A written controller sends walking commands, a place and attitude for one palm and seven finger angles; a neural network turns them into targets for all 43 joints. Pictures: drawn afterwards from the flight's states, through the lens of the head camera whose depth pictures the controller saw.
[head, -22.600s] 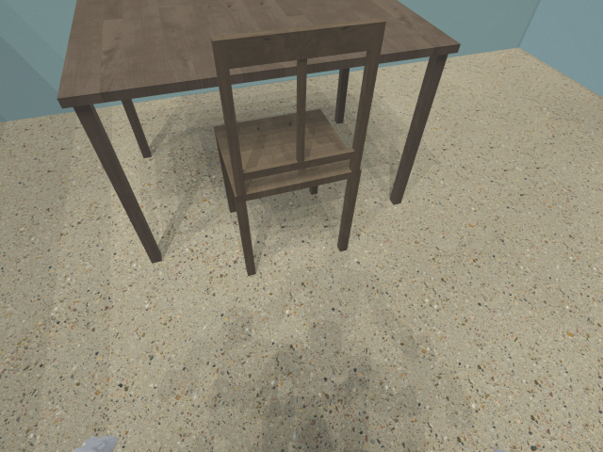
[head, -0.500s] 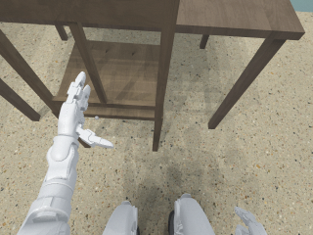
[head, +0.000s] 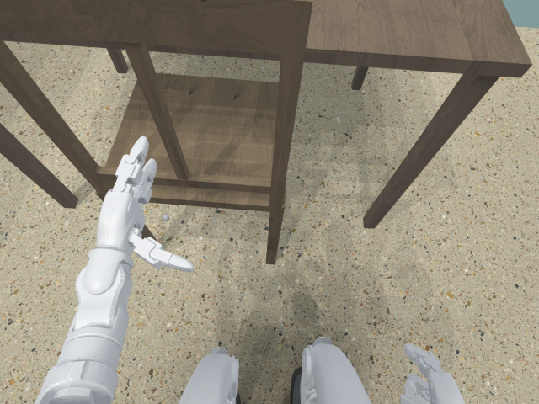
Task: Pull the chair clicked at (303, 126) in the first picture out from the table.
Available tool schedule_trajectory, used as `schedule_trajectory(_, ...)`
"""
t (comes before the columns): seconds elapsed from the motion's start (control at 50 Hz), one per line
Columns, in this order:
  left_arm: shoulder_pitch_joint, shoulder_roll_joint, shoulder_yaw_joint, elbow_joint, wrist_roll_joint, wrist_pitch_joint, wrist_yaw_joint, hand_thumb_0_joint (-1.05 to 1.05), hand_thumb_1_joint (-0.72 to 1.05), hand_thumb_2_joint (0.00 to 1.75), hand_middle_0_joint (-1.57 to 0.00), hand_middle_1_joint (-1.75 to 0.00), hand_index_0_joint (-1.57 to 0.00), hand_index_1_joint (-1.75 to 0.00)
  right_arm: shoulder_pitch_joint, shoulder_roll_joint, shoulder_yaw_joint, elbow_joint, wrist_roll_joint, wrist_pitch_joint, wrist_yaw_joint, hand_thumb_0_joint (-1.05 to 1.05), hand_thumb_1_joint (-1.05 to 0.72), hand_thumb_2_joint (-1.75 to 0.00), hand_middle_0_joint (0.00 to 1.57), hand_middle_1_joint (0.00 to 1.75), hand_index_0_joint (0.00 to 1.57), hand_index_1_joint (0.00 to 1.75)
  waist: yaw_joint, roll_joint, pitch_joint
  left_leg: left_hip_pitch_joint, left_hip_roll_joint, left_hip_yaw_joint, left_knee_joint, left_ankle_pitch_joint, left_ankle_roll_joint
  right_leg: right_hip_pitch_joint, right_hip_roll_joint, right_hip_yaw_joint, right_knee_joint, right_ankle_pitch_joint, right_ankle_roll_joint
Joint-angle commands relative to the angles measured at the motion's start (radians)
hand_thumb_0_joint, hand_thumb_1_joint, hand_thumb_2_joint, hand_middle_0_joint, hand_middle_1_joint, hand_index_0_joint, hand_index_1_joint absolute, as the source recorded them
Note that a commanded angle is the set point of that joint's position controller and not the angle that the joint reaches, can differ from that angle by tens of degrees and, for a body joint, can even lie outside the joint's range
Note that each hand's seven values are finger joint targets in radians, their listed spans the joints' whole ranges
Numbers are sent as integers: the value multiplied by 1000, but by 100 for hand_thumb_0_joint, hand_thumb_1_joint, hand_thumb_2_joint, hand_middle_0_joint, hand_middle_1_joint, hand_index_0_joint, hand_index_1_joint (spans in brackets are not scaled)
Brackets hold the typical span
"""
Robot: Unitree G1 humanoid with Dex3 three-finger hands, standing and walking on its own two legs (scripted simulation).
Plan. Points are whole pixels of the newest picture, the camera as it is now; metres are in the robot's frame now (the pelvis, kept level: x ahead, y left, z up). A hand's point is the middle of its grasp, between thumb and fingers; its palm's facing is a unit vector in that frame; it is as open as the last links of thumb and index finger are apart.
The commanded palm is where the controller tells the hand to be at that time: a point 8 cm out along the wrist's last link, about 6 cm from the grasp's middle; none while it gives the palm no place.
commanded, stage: aim the fingers beside a spindle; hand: left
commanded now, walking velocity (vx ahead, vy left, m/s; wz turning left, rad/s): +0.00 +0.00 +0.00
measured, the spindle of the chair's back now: (164, 124) +0.53 +0.18 +0.03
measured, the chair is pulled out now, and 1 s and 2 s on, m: -0.02 -0.02 -0.02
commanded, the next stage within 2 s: push the fingers through the gap in 0.74 s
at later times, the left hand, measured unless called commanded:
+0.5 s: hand (165, 222) +0.37 +0.16 +0.02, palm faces -0.07 -1.00 -0.06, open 16.9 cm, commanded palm +0.35 +0.21 +0.02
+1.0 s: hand (159, 222) +0.36 +0.17 +0.02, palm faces -0.07 -1.00 -0.05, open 16.9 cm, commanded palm +0.36 +0.21 +0.02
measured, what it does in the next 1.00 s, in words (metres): stands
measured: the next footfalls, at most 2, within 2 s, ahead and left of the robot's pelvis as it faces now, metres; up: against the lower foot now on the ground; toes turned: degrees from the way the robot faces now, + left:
none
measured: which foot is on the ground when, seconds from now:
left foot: down 0.00-1.00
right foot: down 0.00-1.00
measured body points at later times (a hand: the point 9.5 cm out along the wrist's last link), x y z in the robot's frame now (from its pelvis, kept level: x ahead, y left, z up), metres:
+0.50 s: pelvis -0.01 +0.00 +0.00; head +0.11 +0.01 +0.43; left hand +0.36 +0.21 +0.02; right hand +0.12 -0.26 -0.11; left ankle +0.00 +0.10 -0.63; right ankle +0.05 -0.11 -0.63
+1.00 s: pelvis -0.01 +0.00 +0.00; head +0.11 +0.01 +0.43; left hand +0.36 +0.22 +0.02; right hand +0.13 -0.25 -0.11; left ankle +0.00 +0.10 -0.63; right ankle +0.05 -0.11 -0.63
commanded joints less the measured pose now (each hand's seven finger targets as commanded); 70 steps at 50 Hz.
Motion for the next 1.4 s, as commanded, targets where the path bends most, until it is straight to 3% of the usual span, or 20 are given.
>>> schedule_trajectory(0.0,-196,140,48,-218,-19,-66,-4,0,-50,30,-6,-8,-6,-8,68,-149,-59,-102,1,-37,-8,0,-90,-90,20,30,20,30,-8,39,-441,179,-10,-37,-176,396,-16,378,22,71,-125,303,-6)
schedule_trajectory(0.08,-204,130,41,-208,-20,-63,4,0,-50,30,-6,-8,-6,-8,63,-151,-58,-103,2,-40,-9,0,-90,-90,20,30,20,30,-18,2,-397,143,-12,-39,-178,339,-13,361,24,69,-131,254,-5)
schedule_trajectory(0.14,-196,155,65,-227,-16,-73,9,0,-50,30,-6,-8,-6,-8,58,-149,-57,-108,1,-42,-10,0,-90,-90,20,30,20,30,-4,22,-409,141,-16,-32,-183,323,-13,379,21,77,-137,245,-6)
schedule_trajectory(0.28,-241,122,24,-200,-13,-77,10,0,-50,30,-6,-8,-6,-8,63,-155,-57,-95,0,-54,-13,0,-90,-90,20,30,20,30,-27,15,-386,154,-10,-47,-181,301,-13,318,24,66,-134,199,-6)
schedule_trajectory(0.38,-240,174,77,-177,-12,-73,8,0,-50,30,-6,-8,-6,-8,59,-157,-55,-100,1,-52,-17,0,-90,-90,20,30,20,30,-11,-2,-396,109,-17,-35,-176,275,-9,359,21,80,-137,192,-6)
schedule_trajectory(0.42,-230,173,81,-185,-16,-75,6,0,-50,30,-6,-8,-6,-8,55,-153,-52,-104,0,-51,-15,0,-90,-90,20,30,20,30,0,29,-407,126,-19,-35,-184,284,-13,365,19,80,-138,199,-7)
schedule_trajectory(0.5,-286,156,55,-195,-16,-80,2,0,-50,30,-6,-8,-6,-8,60,-155,-53,-94,-1,-56,-17,0,-90,-90,20,30,20,30,-21,28,-413,141,-13,-41,-175,298,-12,341,21,76,-131,209,-5)
schedule_trajectory(0.54,-243,150,54,-194,-18,-78,0,0,-50,30,-6,-8,-6,-8,60,-156,-54,-101,-1,-57,-14,0,-90,-90,20,30,20,30,-7,43,-420,156,-14,-44,-184,309,-16,344,20,72,-131,208,-8)
schedule_trajectory(0.58,-233,113,17,-209,-23,-73,-4,0,-50,30,-6,-8,-6,-8,62,-153,-56,-103,1,-60,-13,0,-90,-90,20,30,20,30,-17,44,-430,173,-13,-45,-179,338,-14,339,22,69,-128,230,-7)
schedule_trajectory(0.62,-215,147,53,-186,-24,-64,-2,0,-50,30,-6,-8,-6,-8,64,-158,-58,-97,1,-54,-12,0,-90,-90,20,30,20,30,-14,1,-414,145,-13,-42,-181,312,-14,352,20,72,-136,219,-3)
schedule_trajectory(0.72,-190,167,80,-224,-21,-70,4,0,-50,30,-6,-8,-6,-8,61,-151,-56,-108,-1,-51,-12,0,-90,-90,20,30,20,30,7,35,-434,151,-16,-37,-186,343,-16,381,19,74,-128,250,-8)
schedule_trajectory(0.82,-170,155,67,-233,-29,-76,-3,0,-50,30,-6,-8,-6,-8,59,-152,-56,-103,1,-56,-12,0,-90,-90,20,30,20,30,-6,11,-400,142,-14,-40,-188,331,-15,377,22,72,-136,244,-6)
schedule_trajectory(0.88,-279,138,33,-216,-19,-81,-5,0,-50,30,-6,-8,-6,-8,60,-156,-54,-89,2,-59,-19,0,-90,-90,20,30,20,30,-36,26,-361,140,-11,-50,-181,292,-14,308,23,65,-134,191,-6)
schedule_trajectory(1.0,-367,139,30,-149,-13,-76,-10,0,-50,30,-6,-8,-6,-8,73,-161,-55,-70,-3,-63,-24,0,-90,-90,20,30,20,30,-36,64,-403,190,-12,-62,-175,316,-20,273,22,60,-127,183,-9)
schedule_trajectory(1.02,-388,182,61,-145,-12,-74,-8,0,-50,30,-6,-8,-6,-8,78,-166,-54,-66,-5,-59,-24,0,-90,-90,20,30,20,30,-28,60,-414,180,-12,-62,-174,325,-21,292,21,62,-122,193,-11)
schedule_trajectory(1.1,-390,157,48,-112,-8,-60,-10,0,-50,30,-6,-8,-6,-8,90,-161,-56,-74,-5,-49,-18,0,-90,-90,20,30,20,30,-26,68,-456,208,-9,-63,-173,386,-25,300,23,60,-111,242,-10)
schedule_trajectory(1.14,-404,172,64,-76,-6,-51,-3,0,-50,30,-6,-8,-6,-8,95,-164,-53,-70,-6,-39,-15,0,-90,-90,20,30,20,30,-30,53,-424,186,-8,-60,-174,375,-24,295,24,59,-115,237,-9)
schedule_trajectory(1.22,-431,222,111,-56,-2,-56,4,0,-50,30,-6,-8,-6,-8,109,-164,-53,-71,-7,-29,-14,0,-90,-90,20,30,20,30,-25,31,-446,150,-11,-51,-169,380,-19,341,25,69,-110,270,-8)
schedule_trajectory(1.24,-426,200,98,-47,-1,-56,3,0,-50,30,-6,-8,-6,-8,110,-160,-51,-75,-8,-27,-10,0,-90,-90,20,30,20,30,-24,34,-444,148,-12,-50,-173,373,-19,344,27,70,-114,263,-7)
schedule_trajectory(1.38,-546,228,104,5,6,-76,-7,0,-50,30,-6,-8,-6,-8,139,-168,-52,-49,-11,-19,-13,0,-90,-90,20,30,20,30,-53,46,-448,153,-8,-53,-163,360,-15,308,30,70,-113,246,-7)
